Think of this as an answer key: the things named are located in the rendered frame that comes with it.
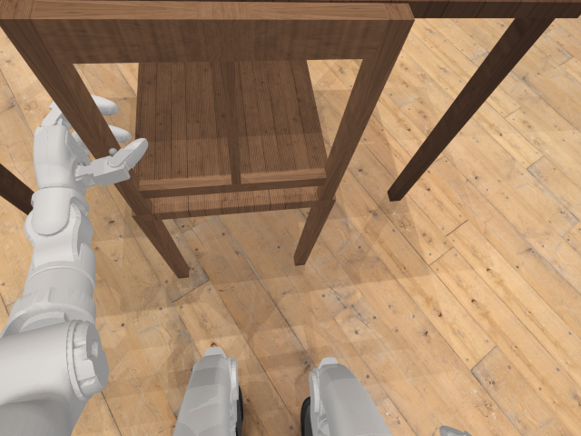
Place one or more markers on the robot left forearm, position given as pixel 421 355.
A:
pixel 60 283

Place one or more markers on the robot right shin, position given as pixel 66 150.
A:
pixel 319 425

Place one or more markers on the left robot upper arm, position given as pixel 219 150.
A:
pixel 47 375

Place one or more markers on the left robot thigh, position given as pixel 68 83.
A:
pixel 212 388

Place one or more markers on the chair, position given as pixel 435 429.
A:
pixel 224 98

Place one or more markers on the left robot hand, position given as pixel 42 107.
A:
pixel 57 153

